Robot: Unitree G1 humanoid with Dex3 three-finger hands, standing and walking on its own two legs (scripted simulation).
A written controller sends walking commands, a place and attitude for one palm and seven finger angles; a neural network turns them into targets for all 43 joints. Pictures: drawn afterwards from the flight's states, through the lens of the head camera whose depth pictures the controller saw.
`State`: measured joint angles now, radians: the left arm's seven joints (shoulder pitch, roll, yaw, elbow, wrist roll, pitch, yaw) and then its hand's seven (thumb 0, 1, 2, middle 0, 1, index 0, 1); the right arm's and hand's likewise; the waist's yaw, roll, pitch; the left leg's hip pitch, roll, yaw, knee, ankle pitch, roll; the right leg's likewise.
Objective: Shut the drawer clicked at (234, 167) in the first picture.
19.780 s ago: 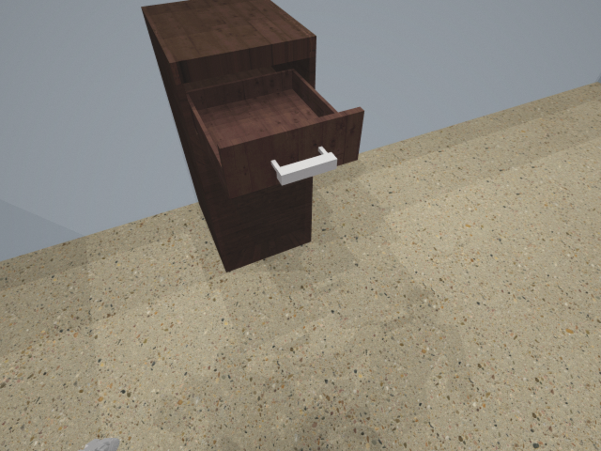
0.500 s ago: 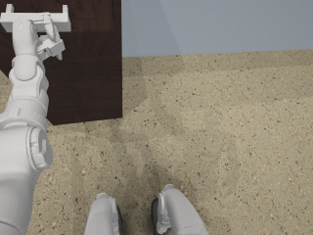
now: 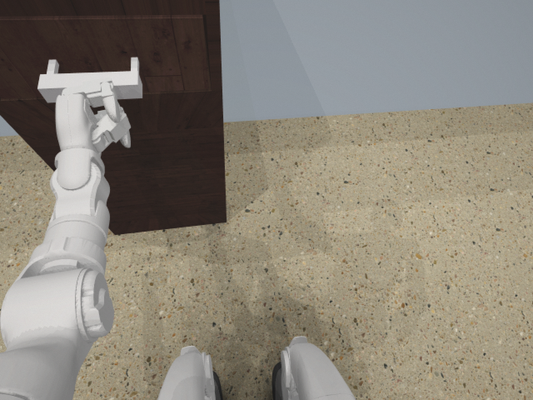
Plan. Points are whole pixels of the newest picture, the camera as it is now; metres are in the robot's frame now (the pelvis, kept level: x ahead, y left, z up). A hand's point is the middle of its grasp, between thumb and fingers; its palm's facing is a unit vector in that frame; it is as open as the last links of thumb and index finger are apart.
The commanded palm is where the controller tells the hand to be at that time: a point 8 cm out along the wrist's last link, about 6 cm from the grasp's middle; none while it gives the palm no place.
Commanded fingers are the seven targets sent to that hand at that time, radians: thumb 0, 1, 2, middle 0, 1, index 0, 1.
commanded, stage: draw the hand back to the body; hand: left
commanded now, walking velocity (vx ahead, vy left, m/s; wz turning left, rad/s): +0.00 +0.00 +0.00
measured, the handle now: (94, 75) +0.60 +0.21 +0.06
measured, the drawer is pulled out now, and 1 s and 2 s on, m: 0.00 0.00 0.00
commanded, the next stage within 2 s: step back with the hand held close in 1.42 s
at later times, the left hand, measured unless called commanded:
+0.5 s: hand (75, 167) +0.39 +0.18 +0.13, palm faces +0.08 -1.00 -0.04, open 3.3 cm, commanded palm +0.35 +0.23 +0.14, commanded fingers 0.00 0.90 0.90 -1.40 -1.60 -1.40 -1.60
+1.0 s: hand out of the picture +0.27 +0.21 +0.21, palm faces +0.34 -0.89 -0.30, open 3.3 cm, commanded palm +0.22 +0.26 +0.23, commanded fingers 0.00 0.90 0.90 -1.40 -1.60 -1.40 -1.60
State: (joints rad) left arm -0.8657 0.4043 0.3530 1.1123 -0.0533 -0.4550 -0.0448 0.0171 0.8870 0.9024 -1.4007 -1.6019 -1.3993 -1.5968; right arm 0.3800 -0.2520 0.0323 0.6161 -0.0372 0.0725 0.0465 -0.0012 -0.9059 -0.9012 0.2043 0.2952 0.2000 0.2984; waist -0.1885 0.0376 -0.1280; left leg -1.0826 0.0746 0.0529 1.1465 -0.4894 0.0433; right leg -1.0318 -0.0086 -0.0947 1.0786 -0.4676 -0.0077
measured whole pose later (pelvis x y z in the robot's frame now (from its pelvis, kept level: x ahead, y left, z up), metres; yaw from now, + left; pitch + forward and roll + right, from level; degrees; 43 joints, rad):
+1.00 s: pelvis +0.04 -0.02 +0.09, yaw +2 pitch -3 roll +0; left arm 0.29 0.30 0.17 -0.17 -0.09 -0.05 0.10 0.02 0.90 0.90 -1.40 -1.60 -1.40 -1.60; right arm 0.19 -0.24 0.04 0.57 0.02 -0.03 -0.06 0.01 -0.90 -0.90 0.20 0.30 0.20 0.30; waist 0.03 0.07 0.00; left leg -0.13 0.03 0.08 0.45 -0.27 0.01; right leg -0.10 -0.01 -0.08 0.43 -0.27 -0.02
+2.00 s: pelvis -0.01 +0.01 +0.09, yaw +0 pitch +0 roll -1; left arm 0.64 0.41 0.38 -0.59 -0.05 -0.19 0.13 0.01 0.89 0.90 -1.40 -1.60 -1.40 -1.60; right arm 0.21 -0.22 -0.02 0.53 0.00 -0.03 -0.06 0.01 -0.91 -0.90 0.20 0.30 0.20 0.30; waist 0.00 0.00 0.06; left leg -0.28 0.00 0.12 0.52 -0.23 0.06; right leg -0.28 -0.03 -0.03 0.51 -0.22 0.02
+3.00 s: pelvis -0.16 +0.01 +0.08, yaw +0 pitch +0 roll -1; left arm 0.60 0.39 0.38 -0.54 -0.06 -0.22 0.15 0.01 0.89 0.90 -1.41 -1.60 -1.41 -1.60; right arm 0.22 -0.22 0.00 0.60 0.00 -0.06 -0.09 0.01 -0.91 -0.90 0.20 0.30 0.20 0.30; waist 0.00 -0.01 -0.01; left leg -0.36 -0.04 0.00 0.51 -0.15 0.05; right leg -0.19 0.03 0.03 0.51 -0.33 0.00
